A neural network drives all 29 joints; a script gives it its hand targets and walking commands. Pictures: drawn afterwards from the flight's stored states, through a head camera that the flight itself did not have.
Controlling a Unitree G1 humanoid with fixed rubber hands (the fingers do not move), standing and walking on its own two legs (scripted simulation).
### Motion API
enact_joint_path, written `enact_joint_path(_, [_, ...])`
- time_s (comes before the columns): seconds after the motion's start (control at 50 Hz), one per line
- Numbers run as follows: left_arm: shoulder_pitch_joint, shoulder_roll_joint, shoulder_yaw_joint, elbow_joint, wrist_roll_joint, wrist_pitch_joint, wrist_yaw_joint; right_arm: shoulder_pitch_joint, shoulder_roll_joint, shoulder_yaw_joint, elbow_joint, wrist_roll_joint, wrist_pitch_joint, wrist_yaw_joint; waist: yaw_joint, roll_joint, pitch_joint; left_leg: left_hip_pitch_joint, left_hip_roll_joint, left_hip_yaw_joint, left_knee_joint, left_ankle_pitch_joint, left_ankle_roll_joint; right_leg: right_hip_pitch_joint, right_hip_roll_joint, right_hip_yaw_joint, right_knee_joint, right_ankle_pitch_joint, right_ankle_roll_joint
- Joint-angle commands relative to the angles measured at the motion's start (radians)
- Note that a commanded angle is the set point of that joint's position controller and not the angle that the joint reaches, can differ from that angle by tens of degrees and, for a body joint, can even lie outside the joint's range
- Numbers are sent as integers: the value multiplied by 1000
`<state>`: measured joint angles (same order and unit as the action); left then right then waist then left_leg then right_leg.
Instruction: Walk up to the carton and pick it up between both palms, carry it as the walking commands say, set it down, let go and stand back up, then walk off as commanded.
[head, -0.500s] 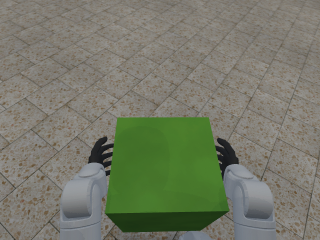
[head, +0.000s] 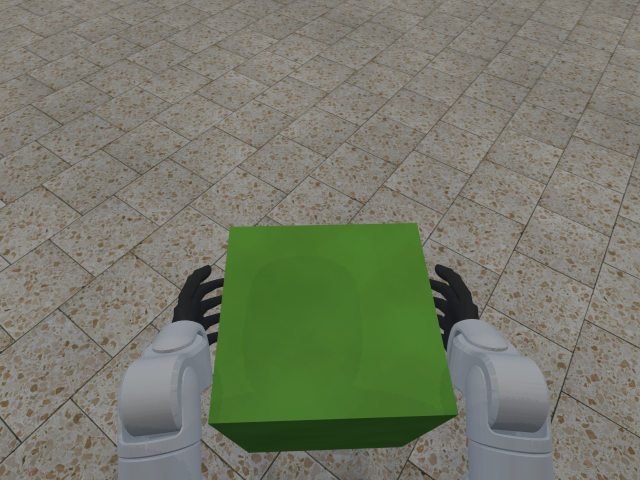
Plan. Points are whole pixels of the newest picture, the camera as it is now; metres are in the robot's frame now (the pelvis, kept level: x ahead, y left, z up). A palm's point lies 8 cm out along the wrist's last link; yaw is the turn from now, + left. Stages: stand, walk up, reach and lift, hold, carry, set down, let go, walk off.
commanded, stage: carry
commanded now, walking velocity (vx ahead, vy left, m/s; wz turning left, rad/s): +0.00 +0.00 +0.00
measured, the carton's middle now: (324, 348) +0.27 +0.01 +0.00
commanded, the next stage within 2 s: none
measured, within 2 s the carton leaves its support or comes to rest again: neither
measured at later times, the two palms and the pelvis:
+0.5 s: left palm (258, 234) +0.42 +0.11 +0.04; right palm (472, 233) +0.42 -0.19 +0.05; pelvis +0.16 -0.05 +0.00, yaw -1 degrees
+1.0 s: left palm (306, 173) +0.58 +0.05 +0.01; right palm (481, 161) +0.60 -0.25 +0.03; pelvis +0.33 -0.11 -0.02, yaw +2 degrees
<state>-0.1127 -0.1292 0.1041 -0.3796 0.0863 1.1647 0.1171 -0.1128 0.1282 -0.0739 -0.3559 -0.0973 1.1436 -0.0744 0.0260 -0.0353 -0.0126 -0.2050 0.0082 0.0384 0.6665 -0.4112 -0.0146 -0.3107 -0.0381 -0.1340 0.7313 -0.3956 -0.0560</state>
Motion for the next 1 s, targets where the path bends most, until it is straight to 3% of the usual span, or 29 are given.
enact_joint_path(0.0, [-503, -819, -699, -204, -413, -8, -263, -497, 836, 669, -218, 371, -4, 207, -36, 50, -521, 259, -6, 50, -66, 1064, 33, 145, -36, -21, 202, 1113, 19])
enact_joint_path(0.04, [-511, -857, -707, -204, -406, -18, -273, -502, 856, 658, -213, 347, -13, 205, -50, 295, -481, 735, 158, -127, 50, 1851, 137, -463, 103, -93, 194, -84, 67])
enact_joint_path(0.06, [-554, -845, -675, -153, -370, -32, -278, -472, 856, 581, -72, 311, -23, 205, -57, 347, -422, 744, 224, -183, 0, 1867, 169, -554, 76, -8, 116, -235, 43])
enact_joint_path(0.1, [-524, -813, -593, -25, -331, -49, -279, -441, 796, 504, 23, 226, -35, 196, -31, 131, -356, 502, 180, -110, 4, 1632, 125, -318, 86, -16, -161, -35, 33])
enact_joint_path(0.12, [-568, -857, -721, -236, -412, -46, -274, -483, 825, 623, -193, 314, -27, 197, -7, 89, -389, 296, 137, -16, 75, 1486, 62, 22, 94, -75, -257, 283, 12])
enact_joint_path(0.14, [-493, -813, -590, -12, -316, -43, -273, -496, 794, 552, -48, 265, -24, 199, 14, -15, -451, -14, 88, 30, 237, 979, 19, 383, -22, 43, -239, 806, -28])
enact_joint_path(0.16, [-483, -797, -634, -113, -369, -40, -275, -539, 801, 637, -192, 327, -22, 207, 35, -296, -475, -342, -29, 37, 376, -45, -26, 687, -220, 222, -158, 1677, -137])
enact_joint_path(0.18, [-526, -848, -677, -122, -392, -26, -271, -567, 848, 674, -177, 372, 4, 219, 9, -239, -452, -352, -37, -34, 344, -177, 9, 637, -267, 312, -176, 1816, -185])
enact_joint_path(0.2, [-468, -833, -588, 29, -320, -34, -277, -496, 835, 580, -1, 303, -5, 233, 5, -147, -453, -253, -29, -57, 303, -153, 19, 510, -241, 252, -221, 1601, -159])
enact_joint_path(0.24, [-496, -880, -665, -64, -349, -39, -267, -640, 836, 686, -208, 400, -15, 241, -2, -78, -366, -304, 1, -52, -65, -131, 17, 476, -224, 251, -183, 1375, -138])
enact_joint_path(0.26, [-386, -776, -416, 316, -134, -83, -264, -494, 760, 438, 231, 218, -53, 252, -8, -41, -318, -219, 16, -16, -175, -53, 12, 363, -205, 176, -194, 1284, -117])
enact_joint_path(0.28, [-550, -853, -715, -165, -384, -76, -261, -600, 842, 713, -255, 422, -56, 249, -19, -45, -378, -85, 8, -4, -267, 78, 13, 320, -195, 140, -175, 1181, -100])
enact_joint_path(0.3, [-452, -783, -485, 245, -199, -94, -262, -441, 820, 472, 246, 246, -62, 250, -19, 19, -401, 36, 41, -30, -289, 313, 28, 252, -170, 96, -103, 988, -47])
enact_joint_path(0.32, [-572, -849, -684, -121, -371, -105, -263, -465, 834, 626, -87, 354, -83, 249, -11, 117, -464, 185, 136, -117, -154, 848, 61, 135, -125, 62, -64, 662, -6])
enact_joint_path(0.34, [-605, -895, -681, -117, -379, -85, -261, -576, 873, 661, -126, 387, -58, 239, -13, 81, -519, 266, 206, -158, -85, 1152, 105, 70, -88, 61, -55, 383, 16])
enact_joint_path(0.36, [-552, -836, -554, 85, -256, -130, -273, -426, 840, 504, 189, 244, -106, 240, -12, 184, -479, 201, 213, -144, -35, 1173, 131, 121, -69, 81, -86, 351, 21])
enact_joint_path(0.38, [-638, -860, -723, -191, -407, -136, -277, -554, 890, 681, -127, 367, -126, 229, -2, 111, -456, 119, 162, -68, 23, 1056, 104, 222, -84, 79, -134, 636, 32])
enact_joint_path(0.46, [-656, -842, -700, -274, -401, -135, -255, -588, 875, 682, -239, 384, -119, 201, 5, -156, -530, -300, -38, 74, -17, 105, 20, 667, -168, 146, -17, 1691, -78])
enact_joint_path(0.54, [-460, -823, -686, -204, -391, -96, -244, -479, 835, 683, -205, 366, -87, 195, 0, -94, -499, -80, -77, 148, -108, 330, 38, 528, -137, 98, 35, 1832, 10])
enact_joint_path(0.6, [-523, -789, -700, -208, -385, -65, -248, -311, 812, 615, -50, 304, -58, 196, -73, 287, -533, 638, 127, -78, 102, 1553, 175, -282, -20, 2, 358, 798, 147])
enact_joint_path(0.62, [-563, -805, -720, -226, -406, -53, -255, -330, 820, 609, -60, 317, -54, 190, -76, 515, -464, 797, 238, -206, 79, 1929, 246, -568, 81, 14, 427, -140, 129])
enact_joint_path(0.66, [-560, -791, -694, -218, -398, -66, -263, -372, 823, 629, -132, 318, -64, 180, -112, 352, -330, 824, 242, -264, 22, 1873, 185, -822, 102, 64, 352, -476, 76])
enact_joint_path(0.72, [-415, -777, -530, 92, -292, -94, -285, -490, 756, 551, -78, 230, -91, 173, -9, -40, -359, 227, 144, -45, 202, 1335, 49, -31, 87, 5, -280, 192, 33])
enact_joint_path(0.74, [-354, -777, -519, 115, -287, -109, -284, -511, 725, 576, -100, 258, -111, 173, 22, -165, -475, 10, 111, 44, 373, 786, -46, 338, -2, 33, -284, 799, 23])
enact_joint_path(0.76, [-357, -746, -483, 172, -274, -134, -278, -535, 706, 577, -93, 252, -128, 179, 8, -465, -447, -264, -40, 61, 507, -183, -72, 520, -204, 280, -159, 1703, -46])
enact_joint_path(0.78, [-295, -720, -422, 300, -203, -189, -281, -580, 686, 551, -14, 231, -163, 194, 8, -399, -442, -258, -66, -37, 485, -267, -37, 458, -226, 398, -177, 1893, -146])
enact_joint_path(0.88, [-525, -842, -562, 13, -290, -240, -236, -611, 818, 607, -100, 373, -198, 214, 1, -8, -302, -370, 3, -29, 269, -110, 13, 382, -232, 362, -156, 1460, -137])
enact_joint_path(0.92, [-664, -818, -717, -378, -430, -209, -217, -511, 845, 674, -260, 460, -162, 195, -4, -1, -389, -264, 5, -11, 126, -63, 23, 390, -232, 301, -167, 1413, -117])
enact_joint_path(0.98, [-548, -824, -698, -284, -378, -168, -222, -397, 842, 634, -143, 363, -119, 196, 0, -26, -563, -58, -4, 18, -78, 243, 57, 438, -181, 186, -54, 1495, -43])
